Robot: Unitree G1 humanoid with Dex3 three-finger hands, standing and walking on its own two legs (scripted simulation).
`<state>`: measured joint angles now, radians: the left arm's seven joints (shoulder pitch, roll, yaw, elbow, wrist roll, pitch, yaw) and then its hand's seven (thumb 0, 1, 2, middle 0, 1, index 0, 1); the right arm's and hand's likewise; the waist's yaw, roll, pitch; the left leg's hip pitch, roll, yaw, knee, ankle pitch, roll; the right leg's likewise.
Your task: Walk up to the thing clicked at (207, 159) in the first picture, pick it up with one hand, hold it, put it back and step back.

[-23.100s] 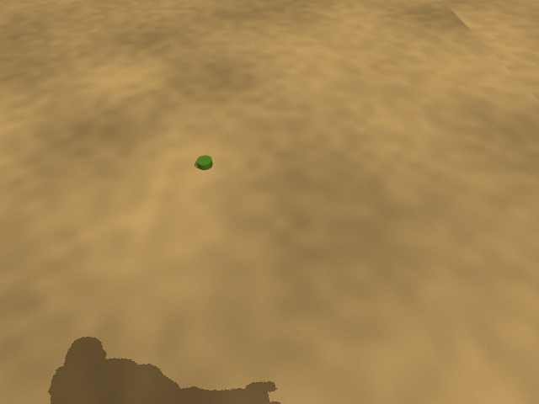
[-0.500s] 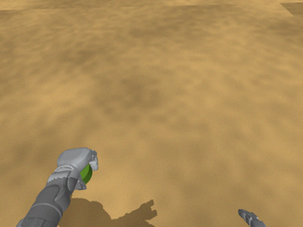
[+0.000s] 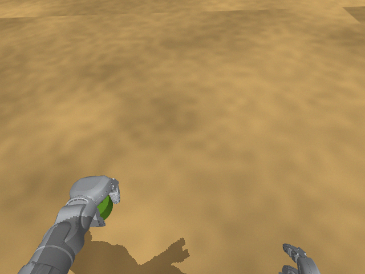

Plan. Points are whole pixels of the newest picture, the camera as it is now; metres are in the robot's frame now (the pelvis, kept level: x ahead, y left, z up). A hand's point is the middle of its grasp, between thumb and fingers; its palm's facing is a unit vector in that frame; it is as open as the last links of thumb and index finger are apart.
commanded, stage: hold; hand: left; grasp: from above
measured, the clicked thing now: (94, 205) +0.31 +0.25 -0.06
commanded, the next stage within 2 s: crouch in 0.50 s
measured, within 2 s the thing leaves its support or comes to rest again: neither
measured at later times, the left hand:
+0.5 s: hand (100, 205) +0.30 +0.22 -0.04, palm faces -0.45 -0.06 -0.89, open 8.2 cm
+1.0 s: hand (107, 220) +0.30 +0.23 -0.12, palm faces -0.48 -0.03 -0.87, open 8.3 cm
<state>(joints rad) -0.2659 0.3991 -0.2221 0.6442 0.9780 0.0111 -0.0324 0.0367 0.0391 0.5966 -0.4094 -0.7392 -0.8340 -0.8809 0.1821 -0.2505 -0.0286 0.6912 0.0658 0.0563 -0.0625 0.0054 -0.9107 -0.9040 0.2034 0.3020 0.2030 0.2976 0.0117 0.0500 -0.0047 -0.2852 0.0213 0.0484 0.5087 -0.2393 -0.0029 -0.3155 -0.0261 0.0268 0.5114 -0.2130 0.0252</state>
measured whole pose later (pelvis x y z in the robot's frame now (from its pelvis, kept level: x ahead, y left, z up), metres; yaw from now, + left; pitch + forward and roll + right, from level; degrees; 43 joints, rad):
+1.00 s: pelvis +0.00 +0.00 -0.02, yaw +1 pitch +8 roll +0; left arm -0.36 0.36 -0.20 0.94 1.09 -0.04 0.20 0.01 0.03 0.60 -0.43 -0.72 -0.83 -0.86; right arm 0.19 -0.25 -0.05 0.71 0.03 0.07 -0.03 0.00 -0.90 -0.90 0.20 0.30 0.20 0.30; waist -0.03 0.00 -0.03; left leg -0.54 0.02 0.02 0.70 -0.31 -0.01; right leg -0.55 -0.03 0.00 0.69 -0.29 0.02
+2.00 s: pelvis -0.06 +0.00 -0.36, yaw -1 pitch +38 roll -5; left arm -0.88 0.55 0.03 1.35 1.21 -0.10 0.41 -0.03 0.04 0.55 -0.49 -0.64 -0.92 -0.76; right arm 0.13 -0.26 -0.04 0.73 -0.11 -0.07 0.08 0.00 -0.91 -0.90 0.20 0.30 0.20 0.30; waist -0.19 0.02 -0.13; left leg -2.11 0.01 -0.08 2.14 -0.69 -0.01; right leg -2.08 -0.03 -0.03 2.08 -0.65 0.03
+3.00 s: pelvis -0.06 +0.00 -0.45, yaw -4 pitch +34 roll -8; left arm -1.02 0.71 0.09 1.60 1.29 -0.19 0.49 -0.05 0.07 0.47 -0.52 -0.61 -0.96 -0.70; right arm 0.14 -0.29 0.07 0.75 -0.18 -0.10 0.15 0.00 -0.91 -0.90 0.20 0.30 0.20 0.30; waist -0.27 -0.02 -0.01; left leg -2.34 0.00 -0.14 2.45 -0.71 -0.02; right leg -2.29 -0.01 -0.06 2.34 -0.65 0.04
